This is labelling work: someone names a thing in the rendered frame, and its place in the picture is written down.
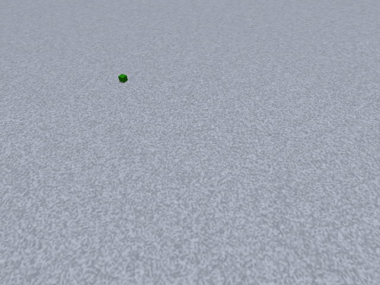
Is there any small box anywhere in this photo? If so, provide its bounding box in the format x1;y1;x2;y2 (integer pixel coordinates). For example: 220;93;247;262
118;74;128;83

